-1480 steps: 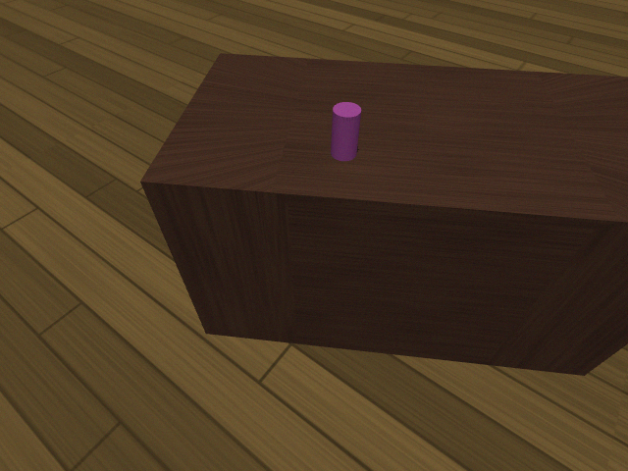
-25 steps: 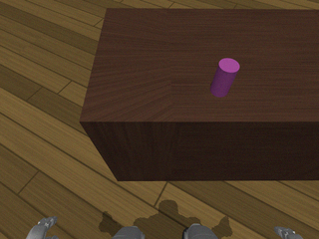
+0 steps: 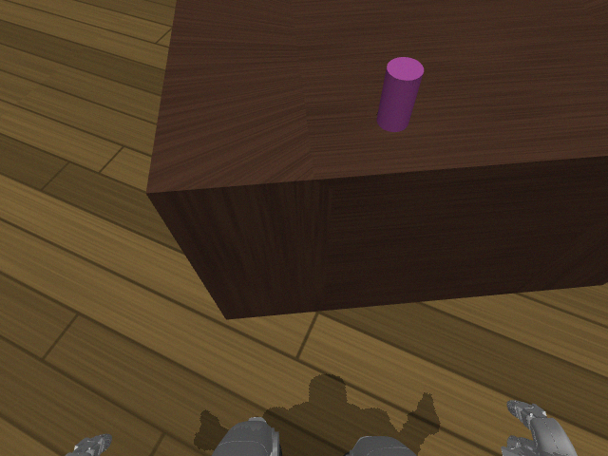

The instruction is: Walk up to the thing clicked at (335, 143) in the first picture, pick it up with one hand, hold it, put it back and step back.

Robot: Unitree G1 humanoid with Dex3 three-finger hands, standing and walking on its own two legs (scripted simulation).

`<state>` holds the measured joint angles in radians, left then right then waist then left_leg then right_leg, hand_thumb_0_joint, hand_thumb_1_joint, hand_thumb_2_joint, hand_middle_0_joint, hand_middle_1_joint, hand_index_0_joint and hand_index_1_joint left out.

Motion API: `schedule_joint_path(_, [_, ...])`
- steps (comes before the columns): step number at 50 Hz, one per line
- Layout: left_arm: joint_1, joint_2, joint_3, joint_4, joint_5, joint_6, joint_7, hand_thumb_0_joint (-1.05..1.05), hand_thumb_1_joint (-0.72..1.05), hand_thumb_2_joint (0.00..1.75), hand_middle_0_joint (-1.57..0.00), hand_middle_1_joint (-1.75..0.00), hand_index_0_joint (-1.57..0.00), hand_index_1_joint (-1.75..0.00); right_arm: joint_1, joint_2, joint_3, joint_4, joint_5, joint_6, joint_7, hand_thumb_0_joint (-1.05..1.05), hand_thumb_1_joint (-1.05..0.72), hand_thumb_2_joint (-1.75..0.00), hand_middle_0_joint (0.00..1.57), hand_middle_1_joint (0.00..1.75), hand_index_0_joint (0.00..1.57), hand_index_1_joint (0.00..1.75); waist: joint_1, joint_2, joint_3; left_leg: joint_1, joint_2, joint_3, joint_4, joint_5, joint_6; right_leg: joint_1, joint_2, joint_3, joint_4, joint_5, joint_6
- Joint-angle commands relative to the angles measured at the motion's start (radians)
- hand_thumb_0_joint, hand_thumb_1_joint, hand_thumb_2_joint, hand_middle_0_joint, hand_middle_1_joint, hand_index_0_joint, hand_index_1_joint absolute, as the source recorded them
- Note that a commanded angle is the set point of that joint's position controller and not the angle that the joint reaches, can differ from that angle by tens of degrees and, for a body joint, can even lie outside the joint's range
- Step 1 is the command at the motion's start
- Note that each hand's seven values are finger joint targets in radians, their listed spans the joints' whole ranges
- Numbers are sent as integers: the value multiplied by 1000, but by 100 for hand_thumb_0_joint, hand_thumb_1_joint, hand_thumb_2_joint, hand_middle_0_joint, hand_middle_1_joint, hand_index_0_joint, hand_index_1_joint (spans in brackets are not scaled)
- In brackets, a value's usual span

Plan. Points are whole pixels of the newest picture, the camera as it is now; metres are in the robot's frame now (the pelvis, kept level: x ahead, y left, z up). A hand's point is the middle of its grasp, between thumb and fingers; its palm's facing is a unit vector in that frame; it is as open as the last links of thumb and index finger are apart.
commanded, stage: step back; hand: right
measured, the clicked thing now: (398, 96) +0.67 -0.16 +0.00
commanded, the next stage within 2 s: none
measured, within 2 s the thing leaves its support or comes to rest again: neither
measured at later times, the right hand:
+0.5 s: hand out of the picture -0.03 -0.25 -0.11, palm faces -0.07 +0.90 -0.44, open 7.4 cm
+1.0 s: hand out of the picture -0.21 -0.31 -0.16, palm faces -0.04 +0.93 -0.37, open 7.4 cm
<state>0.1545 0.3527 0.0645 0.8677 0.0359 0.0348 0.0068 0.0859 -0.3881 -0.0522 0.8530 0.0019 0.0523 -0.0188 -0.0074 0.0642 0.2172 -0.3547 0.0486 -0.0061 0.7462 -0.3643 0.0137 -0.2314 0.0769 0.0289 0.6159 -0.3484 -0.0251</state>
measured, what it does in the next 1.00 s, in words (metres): walks backwards: left foot, then right foot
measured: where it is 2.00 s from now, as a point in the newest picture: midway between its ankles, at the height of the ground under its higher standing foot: outside the picture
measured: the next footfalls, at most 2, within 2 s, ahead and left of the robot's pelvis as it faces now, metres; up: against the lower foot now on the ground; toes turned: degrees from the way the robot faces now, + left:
left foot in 0.30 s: -0.04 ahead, +0.13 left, +0.00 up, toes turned +0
right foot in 0.74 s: -0.21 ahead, -0.15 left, +0.00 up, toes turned +0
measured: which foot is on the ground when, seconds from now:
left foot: up 0.00-0.28, down 0.30-0.76, up 0.78-1.00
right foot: down 0.00-0.34, up 0.36-0.72, down 0.74-1.00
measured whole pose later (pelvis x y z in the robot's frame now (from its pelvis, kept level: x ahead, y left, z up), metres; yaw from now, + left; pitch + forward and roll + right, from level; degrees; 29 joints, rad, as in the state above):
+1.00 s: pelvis -0.28 -0.04 +0.01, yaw +0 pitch -1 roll +2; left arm 0.20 0.36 0.07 0.81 0.05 0.05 0.01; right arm 0.22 -0.41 -0.05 0.87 -0.01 0.05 -0.04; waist 0.01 0.04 0.13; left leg -0.43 -0.09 -0.12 1.06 -0.48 -0.02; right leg -0.33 -0.02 0.00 0.62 -0.28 -0.02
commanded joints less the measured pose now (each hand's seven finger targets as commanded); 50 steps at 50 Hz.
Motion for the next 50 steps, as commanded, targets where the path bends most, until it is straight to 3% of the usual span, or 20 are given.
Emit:
schedule_joint_path(1, [0,328,92,-123,0,-39,16,0,90,90,-20,-30,-20,-30,27,-209,-57,-69,6,-10,-20,0,-90,-90,20,30,20,30,43,-270,-209,-59,-90,-162,453,-306,-14,-24,-466,515,-224,673,-318])
schedule_joint_path(4, [-49,242,71,-148,-11,-30,23,0,90,90,-20,-30,-20,-30,76,-189,-39,-41,18,-20,-20,0,-90,-90,20,30,20,30,2,-184,-244,-124,-164,-162,442,-201,-16,98,-292,211,-132,792,-196])
schedule_joint_path(8, [36,223,65,-162,1,-19,26,0,90,90,-20,-30,-20,-30,54,-172,-21,-63,9,-33,-28,0,-90,-90,20,30,20,30,59,-206,-262,-152,-138,-99,270,-161,-39,202,-255,190,-104,751,-187])
schedule_joint_path(12, [12,241,70,-179,-7,-4,26,0,90,90,-20,-30,-20,-30,111,-168,-30,-53,-9,-47,-23,0,-90,-90,20,30,20,30,40,-278,-306,-54,-58,-41,-78,-112,-26,242,-285,197,-35,716,-178])
schedule_joint_path(15, [-31,247,61,-195,-19,13,13,0,90,90,-20,-30,-20,-30,175,-187,-56,-22,-26,-53,-15,0,-90,-90,20,30,20,30,-2,-225,-305,161,-67,-13,-329,213,4,46,-230,173,32,464,-100])
schedule_joint_path(16, [-17,213,53,-206,-22,16,10,0,90,90,-20,-30,-20,-30,157,-239,-69,-36,-41,-57,-15,0,-90,-90,20,30,20,30,6,-84,-308,214,74,-213,-357,309,51,-84,-151,148,123,262,-51])
schedule_joint_path(17, [-18,180,49,-205,-25,14,11,0,90,90,-20,-30,-20,-30,103,-327,-86,-53,-45,-57,-8,0,-90,-90,20,30,20,30,7,133,-287,263,270,-465,-420,433,153,-276,38,70,301,-152,-11])
schedule_joint_path(18, [-70,223,74,-200,-11,18,27,0,90,90,-20,-30,-20,-30,105,-379,-95,-66,-38,-55,-3,0,-90,-90,20,30,20,30,-48,149,-265,68,397,-570,-440,426,288,-192,48,151,506,-345,9])
schedule_joint_path(20, [-50,239,81,-166,-11,22,23,0,90,90,-20,-30,-20,-30,32,-310,-79,-69,-41,-61,-11,0,-90,-90,20,30,20,30,-4,82,-190,11,336,-435,-437,372,273,-208,27,199,661,-245,6])
schedule_joint_path(22, [68,226,82,-128,-26,22,12,0,90,90,-20,-30,-20,-30,-46,-231,-59,-93,-42,-63,-12,0,-90,-90,20,30,20,30,77,58,-178,104,189,-225,-388,425,177,-285,51,202,677,-134,5])
schedule_joint_path(29, [64,208,72,-122,-6,9,1,0,90,90,-20,-30,-20,-30,72,-224,-72,-99,-27,-56,-10,0,-90,-90,20,30,20,30,-8,100,-262,320,206,-198,-339,373,239,-260,1,115,418,-143,79])
schedule_joint_path(33, [123,209,70,-89,-12,6,-8,0,90,90,-20,-30,-20,-30,33,-271,-82,-122,-36,-36,-8,0,-90,-90,20,30,20,30,11,185,-303,214,221,-186,-302,305,199,-65,-76,37,90,-130,48])
schedule_joint_path(36, [244,207,79,-10,-6,2,-12,0,90,90,-20,-30,-20,-30,-14,-270,-75,-125,-29,-12,-5,0,-90,-90,20,30,20,30,61,142,-305,46,152,-137,-224,166,129,119,-59,-26,-202,52,4])
schedule_joint_path(37, [213,261,95,-20,11,-2,-12,0,90,90,-20,-30,-20,-30,7,-219,-61,-127,-17,-10,-3,0,-90,-90,20,30,20,30,46,-5,-256,-92,48,-118,-107,27,69,119,-133,144,-239,-14,-23])
schedule_joint_path(38, [179,357,116,-55,19,-5,-13,0,90,90,-20,-30,-20,-30,19,-152,-42,-147,-10,-13,-10,0,-90,-90,20,30,20,30,43,-285,-196,-292,-133,-64,83,-177,-3,62,-333,449,-314,-96,-85])
schedule_joint_path(39, [75,444,128,-109,26,-2,-9,0,90,90,-20,-30,-20,-30,-28,-202,-65,-149,-16,-11,-27,0,-90,-90,20,30,20,30,94,-363,-146,-176,-130,-132,318,-259,-34,-244,-500,585,-402,-156,-248])
schedule_joint_path(40, [0,412,121,-126,16,-7,-2,0,90,90,-20,-30,-20,-30,-7,-247,-82,-124,-13,-13,-27,0,-90,-90,20,30,20,30,53,-341,-80,-120,-85,-183,421,-210,-28,-362,-515,591,-427,-177,-267])
schedule_joint_path(43, [-120,256,85,-142,6,-15,6,0,90,90,-20,-30,-20,-30,126,-186,-48,-53,2,-18,-20,0,-90,-90,20,30,20,30,-51,-217,-119,-137,-174,-163,471,-65,-16,-177,-257,128,-230,281,-117])
schedule_joint_path(46, [25,243,81,-141,13,-18,14,0,90,90,-20,-30,-20,-30,108,-176,-33,-64,-7,-33,-25,0,-90,-90,20,30,20,30,36,-233,-185,-179,-169,-115,388,-94,-33,24,-250,127,-148,452,-128])
schedule_joint_path(50, [66,253,86,-146,8,-8,35,0,90,90,-20,-30,-20,-30,88,-160,-29,-90,-21,-43,-25,0,-90,-90,20,30,20,30,74,-263,-259,-177,-78,-80,126,-186,-36,234,-365,202,-87,614,-192])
